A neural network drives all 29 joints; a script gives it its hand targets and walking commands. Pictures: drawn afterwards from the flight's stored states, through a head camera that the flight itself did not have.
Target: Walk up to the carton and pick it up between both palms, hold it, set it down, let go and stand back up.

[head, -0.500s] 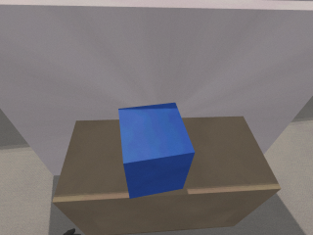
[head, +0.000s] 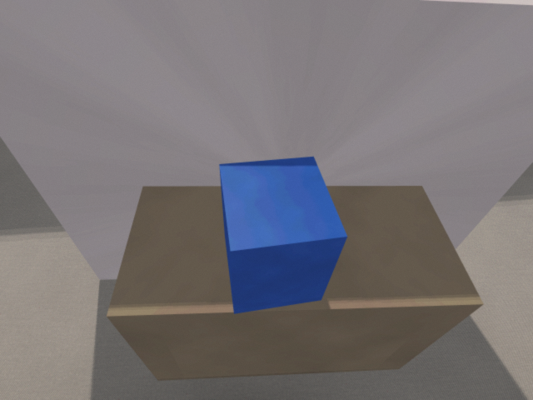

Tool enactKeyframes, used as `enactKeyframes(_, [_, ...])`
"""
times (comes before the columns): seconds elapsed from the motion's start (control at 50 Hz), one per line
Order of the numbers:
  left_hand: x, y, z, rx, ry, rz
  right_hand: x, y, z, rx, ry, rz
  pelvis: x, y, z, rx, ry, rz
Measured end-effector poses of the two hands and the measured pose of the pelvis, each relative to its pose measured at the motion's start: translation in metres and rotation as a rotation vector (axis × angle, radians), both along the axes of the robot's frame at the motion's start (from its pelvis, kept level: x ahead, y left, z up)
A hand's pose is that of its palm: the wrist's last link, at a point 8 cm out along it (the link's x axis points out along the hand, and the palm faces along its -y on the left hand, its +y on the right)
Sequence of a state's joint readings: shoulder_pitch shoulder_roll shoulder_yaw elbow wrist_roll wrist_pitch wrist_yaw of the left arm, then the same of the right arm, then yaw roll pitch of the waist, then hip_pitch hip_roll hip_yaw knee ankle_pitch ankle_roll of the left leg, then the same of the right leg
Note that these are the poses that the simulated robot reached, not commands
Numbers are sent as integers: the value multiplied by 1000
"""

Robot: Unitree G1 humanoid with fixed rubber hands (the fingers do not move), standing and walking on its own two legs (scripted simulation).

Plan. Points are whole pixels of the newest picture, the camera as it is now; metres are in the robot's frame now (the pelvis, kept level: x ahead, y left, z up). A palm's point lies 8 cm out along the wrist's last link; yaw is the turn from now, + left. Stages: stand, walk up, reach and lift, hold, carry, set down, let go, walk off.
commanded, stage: stand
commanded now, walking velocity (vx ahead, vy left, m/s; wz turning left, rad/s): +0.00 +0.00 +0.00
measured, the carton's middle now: (273, 236) +0.45 +0.00 -0.09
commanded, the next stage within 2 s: none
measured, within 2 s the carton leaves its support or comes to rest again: neither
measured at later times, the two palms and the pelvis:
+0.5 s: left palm out of the picture +0.03 +0.25 -0.13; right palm out of the picture +0.02 -0.26 -0.12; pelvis +0.01 -0.01 +0.00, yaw +0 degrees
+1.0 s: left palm out of the picture +0.07 +0.24 -0.12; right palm out of the picture +0.07 -0.27 -0.12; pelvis +0.04 -0.02 +0.00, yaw +0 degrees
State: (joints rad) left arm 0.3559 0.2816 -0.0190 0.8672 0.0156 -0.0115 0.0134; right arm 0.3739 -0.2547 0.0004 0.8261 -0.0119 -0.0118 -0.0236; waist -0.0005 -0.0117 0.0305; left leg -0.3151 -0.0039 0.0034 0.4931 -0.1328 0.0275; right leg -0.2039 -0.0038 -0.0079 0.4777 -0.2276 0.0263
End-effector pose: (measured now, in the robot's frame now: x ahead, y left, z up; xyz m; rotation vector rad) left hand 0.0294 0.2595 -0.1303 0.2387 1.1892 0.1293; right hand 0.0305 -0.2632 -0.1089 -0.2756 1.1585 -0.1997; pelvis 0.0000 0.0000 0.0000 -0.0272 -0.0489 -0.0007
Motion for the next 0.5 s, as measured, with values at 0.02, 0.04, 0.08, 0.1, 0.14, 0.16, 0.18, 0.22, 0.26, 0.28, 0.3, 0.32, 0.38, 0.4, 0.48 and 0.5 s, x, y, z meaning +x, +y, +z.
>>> enactKeyframes(0.02, [-4, 0, -1, 0, 7, 4, -1, 0, 0, 0, 2, 0, -1, 0, 0, 0, 1, 1])
enactKeyframes(0.04, [-7, 0, -1, 0, 13, 9, -1, 0, -1, -1, 4, 0, -1, 0, 0, 0, 2, 2])
enactKeyframes(0.08, [-13, 0, -2, 1, 25, 16, -2, 0, -2, 0, 7, 0, -3, 0, -1, 0, 4, 4])
enactKeyframes(0.1, [-16, 0, -2, 1, 30, 20, -2, -1, -2, 0, 8, -1, -3, 0, -1, 0, 6, 4])
enactKeyframes(0.14, [-20, -1, -2, 0, 39, 28, -1, -1, -2, 1, 9, -2, -3, 0, -1, -1, 9, 4])
enactKeyframes(0.16, [-22, -1, -2, 0, 42, 32, -1, -1, -3, 2, 8, -3, -4, -1, -1, -1, 10, 4])
enactKeyframes(0.18, [-23, -2, -2, -1, 44, 34, -1, -1, -3, 2, 8, -4, -4, -1, -1, -1, 12, 4])
enactKeyframes(0.22, [-24, -3, -3, -2, 46, 38, -2, -1, -4, 3, 8, -7, -3, -1, -1, -1, 13, 4])
enactKeyframes(0.26, [-23, -4, -3, -3, 43, 40, -2, -1, -4, 4, 8, -10, -2, -2, -1, -2, 13, 3])
enactKeyframes(0.28, [-21, -4, -3, -4, 41, 41, -2, -1, -5, 5, 9, -12, -2, -2, -1, -2, 13, 2])
enactKeyframes(0.3, [-20, -5, -3, -5, 38, 41, -3, -1, -5, 6, 10, -15, -1, -2, -1, -1, 13, 1])
enactKeyframes(0.32, [-18, -5, -3, -5, 36, 40, -3, -1, -5, 8, 11, -19, -1, -3, -1, -1, 13, 0])
enactKeyframes(0.38, [-13, -7, -2, -5, 29, 37, -5, 0, -7, 12, 19, -28, 1, -3, -1, 0, 16, -1])
enactKeyframes(0.4, [-11, -7, -2, -5, 28, 36, -6, 0, -7, 13, 23, -31, 2, -4, -1, 1, 17, -1])
enactKeyframes(0.48, [-4, -9, -1, -2, 21, 32, -7, -1, -8, 17, 36, -39, 5, -5, -1, 2, 19, -3])
enactKeyframes(0.5, [-2, -9, -1, -1, 20, 32, -8, -1, -8, 18, 39, -41, 6, -5, -1, 3, 20, -3])
